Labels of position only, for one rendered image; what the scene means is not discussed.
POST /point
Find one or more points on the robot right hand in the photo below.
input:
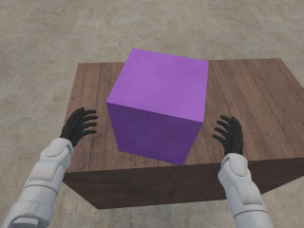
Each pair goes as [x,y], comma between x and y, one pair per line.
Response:
[233,142]

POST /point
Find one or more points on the carton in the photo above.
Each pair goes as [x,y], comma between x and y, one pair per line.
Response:
[157,104]

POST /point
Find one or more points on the pedestal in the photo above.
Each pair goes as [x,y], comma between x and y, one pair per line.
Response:
[262,94]

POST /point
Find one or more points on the robot left forearm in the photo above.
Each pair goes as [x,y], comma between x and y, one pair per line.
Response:
[34,208]

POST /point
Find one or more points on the robot left hand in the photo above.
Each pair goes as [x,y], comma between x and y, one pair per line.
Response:
[75,124]

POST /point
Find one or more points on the robot right forearm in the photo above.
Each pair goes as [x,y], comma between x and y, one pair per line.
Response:
[243,196]

